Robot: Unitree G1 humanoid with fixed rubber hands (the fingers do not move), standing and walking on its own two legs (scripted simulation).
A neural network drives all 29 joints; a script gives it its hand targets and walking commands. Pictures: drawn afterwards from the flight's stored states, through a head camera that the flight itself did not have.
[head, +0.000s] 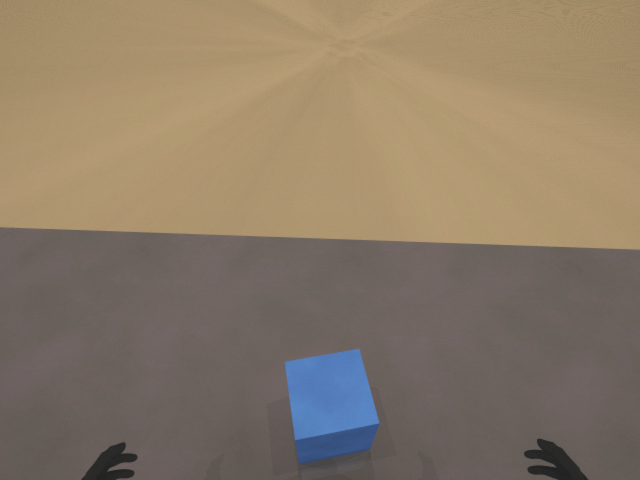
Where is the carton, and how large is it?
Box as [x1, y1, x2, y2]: [285, 349, 378, 463]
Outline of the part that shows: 358,349 285,362 294,436 299,463 369,449 378,425 378,420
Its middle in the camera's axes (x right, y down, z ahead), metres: +0.03 +0.47 +1.09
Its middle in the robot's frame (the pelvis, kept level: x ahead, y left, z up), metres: +0.42 -0.01 -0.65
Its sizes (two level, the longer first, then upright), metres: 0.210 0.200 0.250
